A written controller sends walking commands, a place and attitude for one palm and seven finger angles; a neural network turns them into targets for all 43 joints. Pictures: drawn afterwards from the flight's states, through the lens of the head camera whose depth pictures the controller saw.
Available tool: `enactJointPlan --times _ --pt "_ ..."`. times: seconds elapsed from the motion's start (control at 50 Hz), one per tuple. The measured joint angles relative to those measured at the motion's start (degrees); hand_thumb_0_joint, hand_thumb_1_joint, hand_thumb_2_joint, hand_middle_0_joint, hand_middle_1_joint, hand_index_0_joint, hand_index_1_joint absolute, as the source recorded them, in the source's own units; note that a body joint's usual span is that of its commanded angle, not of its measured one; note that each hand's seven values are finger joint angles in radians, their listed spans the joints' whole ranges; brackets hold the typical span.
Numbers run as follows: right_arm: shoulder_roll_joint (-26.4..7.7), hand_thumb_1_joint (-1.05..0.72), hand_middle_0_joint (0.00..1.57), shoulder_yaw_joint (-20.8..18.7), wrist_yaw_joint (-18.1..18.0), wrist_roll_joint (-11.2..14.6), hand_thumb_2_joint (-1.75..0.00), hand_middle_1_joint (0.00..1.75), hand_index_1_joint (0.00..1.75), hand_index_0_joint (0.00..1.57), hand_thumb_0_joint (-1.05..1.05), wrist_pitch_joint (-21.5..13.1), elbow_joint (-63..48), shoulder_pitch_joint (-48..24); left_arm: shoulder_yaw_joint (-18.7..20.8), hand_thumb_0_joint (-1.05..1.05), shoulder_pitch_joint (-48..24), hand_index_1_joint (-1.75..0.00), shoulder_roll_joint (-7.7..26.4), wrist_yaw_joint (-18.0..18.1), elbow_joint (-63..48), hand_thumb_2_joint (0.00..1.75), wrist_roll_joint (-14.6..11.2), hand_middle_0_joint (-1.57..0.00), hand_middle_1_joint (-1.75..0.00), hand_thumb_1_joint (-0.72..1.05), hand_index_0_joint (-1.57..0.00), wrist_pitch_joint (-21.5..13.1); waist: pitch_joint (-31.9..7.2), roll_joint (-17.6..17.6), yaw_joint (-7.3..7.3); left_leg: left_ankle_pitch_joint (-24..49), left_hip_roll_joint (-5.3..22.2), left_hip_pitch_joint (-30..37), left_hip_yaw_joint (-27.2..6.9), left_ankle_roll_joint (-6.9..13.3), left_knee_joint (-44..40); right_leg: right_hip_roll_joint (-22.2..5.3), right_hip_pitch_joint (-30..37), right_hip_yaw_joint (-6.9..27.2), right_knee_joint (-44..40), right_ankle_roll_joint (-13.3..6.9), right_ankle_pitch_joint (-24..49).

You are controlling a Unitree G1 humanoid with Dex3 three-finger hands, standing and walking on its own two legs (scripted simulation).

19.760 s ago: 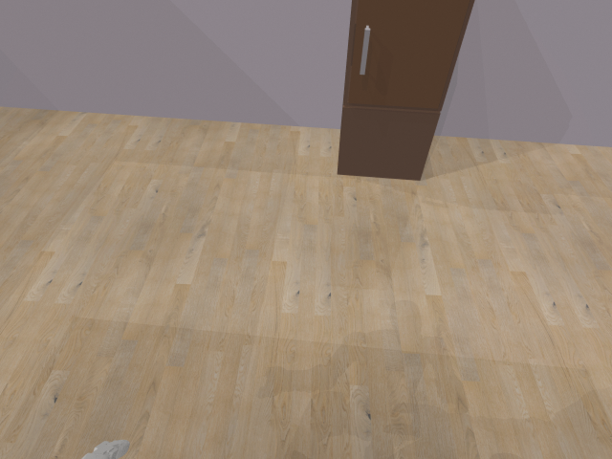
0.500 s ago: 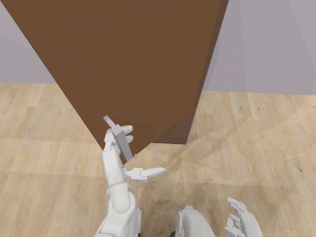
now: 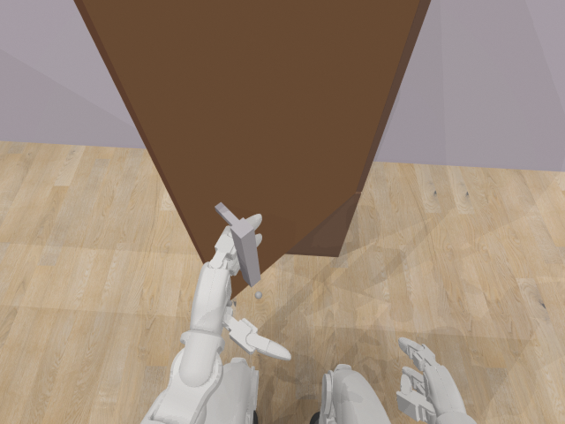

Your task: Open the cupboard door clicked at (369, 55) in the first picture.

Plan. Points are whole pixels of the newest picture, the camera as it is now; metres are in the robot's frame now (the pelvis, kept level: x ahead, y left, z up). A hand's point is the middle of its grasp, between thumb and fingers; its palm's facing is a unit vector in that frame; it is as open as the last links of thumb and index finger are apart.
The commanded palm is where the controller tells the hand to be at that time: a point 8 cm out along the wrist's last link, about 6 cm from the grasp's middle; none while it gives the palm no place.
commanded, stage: slide the hand sideways off the handle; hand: left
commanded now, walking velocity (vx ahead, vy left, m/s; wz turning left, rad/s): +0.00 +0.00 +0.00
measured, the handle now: (239, 248) +0.35 +0.08 +0.03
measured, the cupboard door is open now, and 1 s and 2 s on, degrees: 47 47 47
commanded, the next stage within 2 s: draw the hand back to the body in 1.04 s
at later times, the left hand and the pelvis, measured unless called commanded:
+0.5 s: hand (235, 324) +0.25 +0.08 +0.02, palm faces -0.09 -1.00 +0.01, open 16.1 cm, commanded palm +0.23 +0.14 +0.01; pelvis +0.00 +0.01 -0.01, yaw -1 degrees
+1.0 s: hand (187, 350) +0.22 +0.13 +0.01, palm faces +0.01 -1.00 -0.02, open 16.1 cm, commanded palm +0.19 +0.19 +0.01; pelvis +0.01 -0.01 -0.02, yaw -1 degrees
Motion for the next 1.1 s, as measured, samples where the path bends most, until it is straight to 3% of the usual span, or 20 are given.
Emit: enactJointPlan --times 0.06,0.12,0.24,0.3,0.38,0.58,0.78,1.02,1.1 --pt "-1.21 -0.9 0.2 -0.29 -0.4 1.41 -0.9 0.3 0.3 0.2 0.01 0.74 -0.92 0.21 -0.51 -0.01 0.03 -0.4 1.01 -6.3 -1.46 0.3 -5.39 -0.24 -0.39 -0.5 -0.19 0.75 0.81 0.76 0.13 -0.43 0.16 -0.14 0.14 0.41 0.97 0.14 0.01 0.13 0.46 0.39 -0.06" --pt "-1.79 -0.9 0.2 -0.58 -0.42 2.16 -0.9 0.3 0.3 0.2 0.01 1.5 -2.07 0.81 0.1 -0.01 1.6 -0.37 -1.32 -7.66 -3.57 0.3 -8.39 -0.2 -0.35 -0.51 -0.19 2.78 0.96 0.68 0.28 -0.43 0.3 0.09 0.95 0.85 0.73 0.25 -0.07 0.94 0.26 0.86 0.25" --pt "-1.35 -0.9 0.2 -0.64 0.62 1.83 -0.9 0.3 0.3 0.2 0.01 2.35 -4.35 2.19 0.01 -0.01 6.85 -0.34 -3.45 -4.29 -7.92 0.3 -5.43 -0.15 -0.32 -0.5 -0.21 3.06 -0.21 -0.59 -0.01 -0.59 0.31 -0.18 2.11 1.27 0.51 0.25 -0.91 2.11 0.55 1.33 0.18" --pt "-1.01 -0.9 0.2 -0.5 1.0 1.65 -0.9 0.3 0.3 0.2 0.01 2.66 -4.97 2.15 -0.1 -0.01 9.06 -0.33 -2.47 -3.2 -9.49 0.3 -3.29 -0.16 -0.32 -0.5 -0.2 2.08 -0.33 -0.93 0.05 -0.97 0.29 -0.74 2.05 1.25 1.29 0.22 -1.44 2.04 1.33 1.29 -0.23" --pt "-0.66 -0.9 0.2 -0.16 0.96 1.73 -0.9 0.3 0.3 0.2 0.01 2.97 -5.43 1.49 0.09 -0.01 11.27 -0.32 -0.5 -3.94 -11.67 0.3 -2.97 -0.17 -0.32 -0.5 -0.19 1.58 -0.1 -0.78 0.35 -1.39 0.32 -1.46 1.65 1.14 2.35 0.23 -1.94 1.64 2.16 1.15 -0.65" --pt "-0.24 -0.9 0.2 0.66 -0.26 2.19 -0.9 0.3 0.3 0.2 0.01 2.6 -6.47 0.82 1.99 -0.01 16.38 -0.32 0.9 -8.01 -16.5 0.3 -6.17 -0.17 -0.31 -0.5 -0.2 2.49 -0.1 -0.23 1.22 -1.67 0.48 -1.43 1.04 0.69 2.49 0.45 -1.76 1.07 2.2 0.75 -1.0" --pt "-0.66 -0.9 0.2 0.0 -1.31 2.58 -0.9 0.3 0.3 0.2 0.01 1.85 -6.61 0.93 6.04 -0.01 20.73 -0.33 3.32 -13.18 -20.06 0.3 -8.83 -0.19 -0.32 -0.5 -0.22 2.62 -0.46 -0.75 1.15 -2.74 1.11 -1.94 0.17 -0.3 3.76 1.11 -2.26 0.24 3.38 -0.24 -2.07" --pt "-1.27 -0.9 0.2 -1.38 -2.86 3.17 -0.9 0.3 0.3 0.2 0.01 0.19 -5.23 0.6 14.13 -0.01 27.1 -0.31 5.54 -18.59 -22.57 0.3 -14.82 -0.16 -0.3 -0.5 -0.19 1.36 -0.99 -0.73 1.58 -3.32 1.43 -2.89 -0.97 -1.13 5.08 1.47 -2.89 -0.85 4.4 -0.95 -2.72" --pt "-1.78 -0.9 0.2 -1.39 -3.23 3.24 -0.9 0.3 0.3 0.2 0.01 -0.77 -4.92 0.1 14.43 -0.01 27.81 -0.31 6.3 -21.84 -23.67 0.3 -16.59 -0.15 -0.3 -0.5 -0.17 0.61 -0.96 -0.31 1.67 -3.48 1.35 -4.12 -1.43 -1.03 6.37 1.39 -3.76 -1.33 5.28 -0.92 -2.83"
